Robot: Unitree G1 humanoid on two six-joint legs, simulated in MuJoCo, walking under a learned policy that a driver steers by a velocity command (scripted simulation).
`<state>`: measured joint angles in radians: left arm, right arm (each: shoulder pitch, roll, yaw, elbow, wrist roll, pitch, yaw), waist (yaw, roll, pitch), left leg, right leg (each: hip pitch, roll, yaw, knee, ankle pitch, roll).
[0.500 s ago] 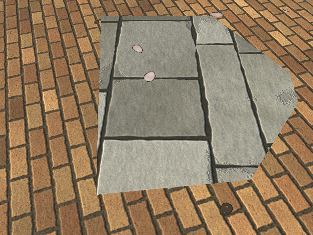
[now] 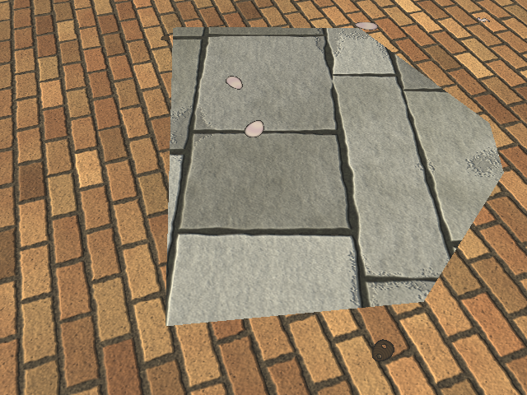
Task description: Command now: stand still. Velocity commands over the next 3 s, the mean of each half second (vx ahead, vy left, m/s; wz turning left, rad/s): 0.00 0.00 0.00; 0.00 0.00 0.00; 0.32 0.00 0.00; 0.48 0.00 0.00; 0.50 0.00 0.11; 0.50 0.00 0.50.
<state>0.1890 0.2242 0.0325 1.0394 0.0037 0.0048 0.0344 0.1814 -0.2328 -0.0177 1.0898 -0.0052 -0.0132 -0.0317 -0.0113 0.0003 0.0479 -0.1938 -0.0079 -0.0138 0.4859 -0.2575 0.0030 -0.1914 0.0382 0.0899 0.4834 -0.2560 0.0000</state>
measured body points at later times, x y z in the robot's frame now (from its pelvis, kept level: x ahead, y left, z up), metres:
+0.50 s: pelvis +0.00 +0.01 +0.00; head +0.01 +0.01 +0.45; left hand +0.02 +0.25 -0.16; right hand +0.02 -0.24 -0.15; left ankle +0.00 +0.12 -0.74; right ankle +0.00 -0.12 -0.74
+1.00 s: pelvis +0.00 +0.01 +0.00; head +0.02 +0.01 +0.45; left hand +0.01 +0.25 -0.16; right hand +0.01 -0.23 -0.16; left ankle +0.00 +0.12 -0.74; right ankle +0.00 -0.12 -0.74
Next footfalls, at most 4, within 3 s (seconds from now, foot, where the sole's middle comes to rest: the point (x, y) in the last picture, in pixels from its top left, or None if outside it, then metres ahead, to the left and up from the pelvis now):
1.70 left None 0.45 0.10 -0.78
2.24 right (320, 303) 0.77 -0.14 -0.78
2.82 left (231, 227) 1.04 0.12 -0.78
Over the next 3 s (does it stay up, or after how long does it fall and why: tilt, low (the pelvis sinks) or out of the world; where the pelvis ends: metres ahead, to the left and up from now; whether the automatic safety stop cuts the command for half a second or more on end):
stays up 1.00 0.05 0.00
